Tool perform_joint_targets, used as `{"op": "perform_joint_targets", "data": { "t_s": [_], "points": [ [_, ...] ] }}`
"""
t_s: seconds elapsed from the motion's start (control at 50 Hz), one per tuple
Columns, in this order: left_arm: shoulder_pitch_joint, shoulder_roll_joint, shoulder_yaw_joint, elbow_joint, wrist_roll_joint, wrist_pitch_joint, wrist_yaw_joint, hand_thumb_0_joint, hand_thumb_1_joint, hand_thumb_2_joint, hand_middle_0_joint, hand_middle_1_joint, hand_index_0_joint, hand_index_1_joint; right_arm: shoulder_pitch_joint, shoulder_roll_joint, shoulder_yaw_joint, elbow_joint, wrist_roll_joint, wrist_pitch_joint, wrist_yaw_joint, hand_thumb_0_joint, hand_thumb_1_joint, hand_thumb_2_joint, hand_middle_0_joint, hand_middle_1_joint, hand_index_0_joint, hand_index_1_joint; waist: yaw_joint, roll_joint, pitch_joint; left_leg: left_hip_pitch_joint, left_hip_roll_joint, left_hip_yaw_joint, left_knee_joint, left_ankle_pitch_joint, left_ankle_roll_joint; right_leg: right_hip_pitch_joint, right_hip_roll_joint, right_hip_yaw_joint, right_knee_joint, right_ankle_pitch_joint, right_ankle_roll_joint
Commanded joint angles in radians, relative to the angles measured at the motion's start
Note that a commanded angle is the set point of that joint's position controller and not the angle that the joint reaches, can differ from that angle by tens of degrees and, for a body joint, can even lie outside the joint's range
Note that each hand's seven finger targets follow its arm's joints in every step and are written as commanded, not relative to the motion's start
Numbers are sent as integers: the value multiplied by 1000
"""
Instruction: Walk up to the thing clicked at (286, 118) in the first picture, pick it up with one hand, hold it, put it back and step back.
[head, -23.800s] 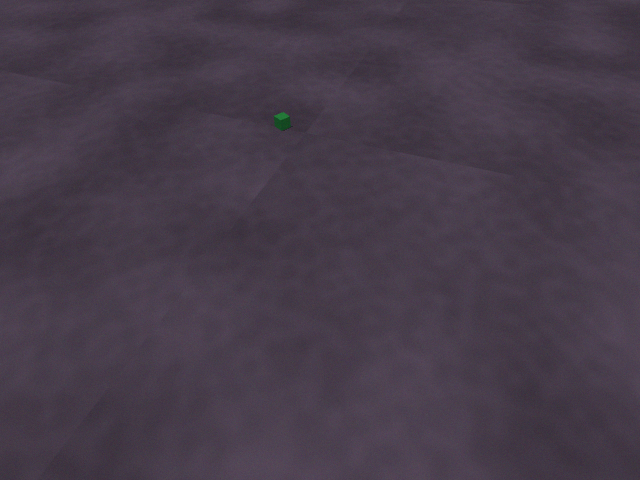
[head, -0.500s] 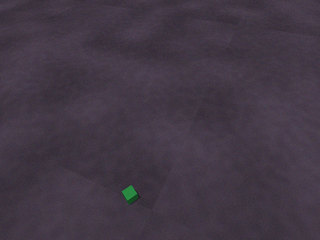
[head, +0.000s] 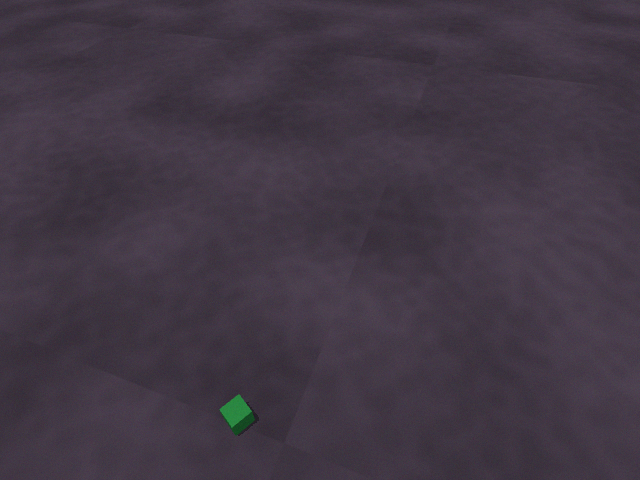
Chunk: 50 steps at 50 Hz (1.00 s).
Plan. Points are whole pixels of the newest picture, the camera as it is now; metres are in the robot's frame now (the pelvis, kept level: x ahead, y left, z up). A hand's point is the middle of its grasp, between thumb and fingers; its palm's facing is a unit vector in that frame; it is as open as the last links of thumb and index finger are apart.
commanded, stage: walk up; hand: left
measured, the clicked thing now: (237, 414) +0.50 +0.27 -0.73
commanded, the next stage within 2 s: stand in 1.70 s
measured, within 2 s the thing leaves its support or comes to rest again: neither
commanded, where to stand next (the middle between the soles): +0.07 +0.02 m, yaw +2 degrees
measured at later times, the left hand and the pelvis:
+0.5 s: hand out of the picture +0.08 +0.28 -0.15, palm faces +0.09 -0.91 -0.40, open 7.4 cm; pelvis +0.06 +0.00 -0.01, yaw +7 degrees
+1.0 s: hand out of the picture +0.10 +0.32 -0.15, palm faces +0.06 -0.91 -0.42, open 7.4 cm; pelvis +0.05 +0.03 -0.01, yaw +5 degrees
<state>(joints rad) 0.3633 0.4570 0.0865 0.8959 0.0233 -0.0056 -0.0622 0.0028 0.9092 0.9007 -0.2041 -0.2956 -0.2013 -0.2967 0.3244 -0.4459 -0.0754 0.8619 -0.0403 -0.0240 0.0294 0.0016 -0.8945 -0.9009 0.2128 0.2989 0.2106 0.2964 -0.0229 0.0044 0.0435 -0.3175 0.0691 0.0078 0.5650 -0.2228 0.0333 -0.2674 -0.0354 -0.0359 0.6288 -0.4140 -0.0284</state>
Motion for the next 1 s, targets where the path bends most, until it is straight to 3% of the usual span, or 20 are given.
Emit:
{"op": "perform_joint_targets", "data": {
  "t_s": [0.0,0.02,0.04,0.12,0.36,0.42,0.46,0.48,0.54,0.6,0.66,0.68,0.7,0.72,0.82,0.86,0.9,0.92,0.94,0.98],
  "points": [
    [224,251,90,-11,22,-32,55,0,900,900,-200,-300,-200,-300,-122,-76,-13,-139,18,22,-14,0,-900,-900,200,300,200,300,143,-264,26,-445,-132,12,345,-446,0,198,-186,364,-409,-359,-37],
    [73,309,88,-76,33,-41,66,0,900,900,-200,-300,-200,-300,-110,-110,-22,-127,25,34,-19,0,-900,-900,200,300,200,300,92,-168,135,-438,-148,-131,481,-302,-34,-44,-387,647,-561,-670,-102],
    [-45,322,82,-104,27,-45,70,0,900,900,-200,-300,-200,-300,-82,-188,-46,-98,29,34,-17,0,-900,-900,200,300,200,300,50,-117,198,-376,-89,-182,496,-234,-25,-140,-412,664,-584,-695,-132],
    [-87,250,59,-85,7,-88,76,0,900,900,-200,-300,-200,-300,60,-184,-45,-3,38,26,3,0,-900,-900,200,300,200,300,-8,-95,136,-299,-75,-191,494,-54,-32,-9,-226,289,-479,-221,-69],
    [-30,200,32,-86,-15,-73,84,0,900,900,-200,-300,-200,-300,-82,-107,-12,-41,25,9,5,0,-900,-900,200,300,200,300,69,-162,10,-57,-71,26,37,-22,-15,163,-224,20,-115,778,-131],
    [-55,137,0,-100,-34,-60,88,0,900,900,-200,-300,-200,-300,19,-171,-37,2,18,-9,-17,0,-900,-900,200,300,200,300,-8,20,-140,246,-37,-48,-111,334,60,42,-116,-55,202,588,-32],
    [-25,79,-20,-104,-50,-42,94,0,900,900,-200,-300,-200,-300,23,-244,-47,-30,25,-17,-34,0,-900,-900,200,300,200,300,-13,183,-230,388,266,-477,-98,585,261,-188,49,-13,384,-177,16],
    [-53,113,-16,-82,-40,-34,102,0,900,900,-200,-300,-200,-300,12,-240,-48,-11,41,-9,-33,0,-900,-900,200,300,200,300,-9,172,-198,305,286,-481,-109,493,299,-149,-22,60,347,-241,5],
    [-61,127,-12,-47,-42,-34,96,0,900,900,-200,-300,-200,-300,-140,-154,-12,-49,30,9,-39,0,-900,-900,200,300,200,300,24,135,-97,122,140,-216,-89,407,190,-113,-34,53,260,-155,-1],
    [-35,111,-16,-7,-43,-43,105,0,900,900,-200,-300,-200,-300,-193,-163,-7,-47,28,25,-34,0,-900,-900,200,300,200,300,34,164,-91,70,101,-166,-19,480,162,-5,1,-20,55,76,28],
    [-9,140,-8,28,-18,-58,123,0,900,900,-200,-300,-200,-300,-239,-132,-3,-52,48,49,-25,0,-900,-900,200,300,200,300,72,113,-91,-17,86,-148,96,286,91,102,-15,47,-145,316,5],
    [-45,214,9,12,-4,-66,126,0,900,900,-200,-300,-200,-300,-235,-99,5,-61,57,53,-21,0,-900,-900,200,300,200,300,55,-29,-76,-115,18,-108,186,167,37,118,-158,246,-196,369,-50],
    [-111,285,19,0,-8,-62,123,0,900,900,-200,-300,-200,-300,-244,-90,4,-56,54,62,-26,0,-900,-900,200,300,200,300,44,-156,-31,-116,-81,-32,305,-202,-2,-21,-351,433,-283,390,-177],
    [-206,317,23,-28,0,-60,120,0,900,900,-200,-300,-200,-300,-227,-129,-14,-38,39,73,-30,0,-900,-900,200,300,200,300,24,-215,4,-68,-50,-63,432,-364,-11,-128,-425,496,-281,415,-263],
    [-195,193,-4,-13,7,-66,111,0,900,900,-200,-300,-200,-300,-220,-102,-9,5,47,45,-11,0,-900,-900,200,300,200,300,19,-168,-58,-30,-34,-21,191,-246,-4,24,-213,215,-124,570,-144],
    [-214,179,-13,-20,-3,-51,99,0,900,900,-200,-300,-200,-300,-162,-94,-6,41,39,22,-17,0,-900,-900,200,300,200,300,-5,-132,-125,124,-58,24,-106,-30,-10,30,-144,132,-12,528,-85],
    [-219,107,-34,-33,-20,-34,90,0,900,900,-200,-300,-200,-300,-157,-148,-22,60,16,0,-30,0,-900,-900,200,300,200,300,-6,-3,-171,285,82,-185,-186,147,35,-108,-54,70,147,328,-6],
    [-201,68,-45,-30,-26,-24,86,0,900,900,-200,-300,-200,-300,-190,-188,-24,48,6,-11,-34,0,-900,-900,200,300,200,300,23,83,-150,346,218,-362,-191,183,91,-259,21,60,164,-14,19],
    [-206,130,-29,3,-19,-15,95,0,900,900,-200,-300,-200,-300,-217,-246,-28,49,26,-11,-33,0,-900,-900,200,300,200,300,1,123,-135,163,299,-403,-191,59,189,-146,-19,100,188,-162,16],
    [-211,144,-23,42,-18,-22,81,0,900,900,-200,-300,-200,-300,-321,-202,-15,41,27,-9,-30,0,-900,-900,200,300,200,300,44,95,-64,17,200,-252,-168,-9,144,4,-34,80,67,-66,1]
  ]
}}
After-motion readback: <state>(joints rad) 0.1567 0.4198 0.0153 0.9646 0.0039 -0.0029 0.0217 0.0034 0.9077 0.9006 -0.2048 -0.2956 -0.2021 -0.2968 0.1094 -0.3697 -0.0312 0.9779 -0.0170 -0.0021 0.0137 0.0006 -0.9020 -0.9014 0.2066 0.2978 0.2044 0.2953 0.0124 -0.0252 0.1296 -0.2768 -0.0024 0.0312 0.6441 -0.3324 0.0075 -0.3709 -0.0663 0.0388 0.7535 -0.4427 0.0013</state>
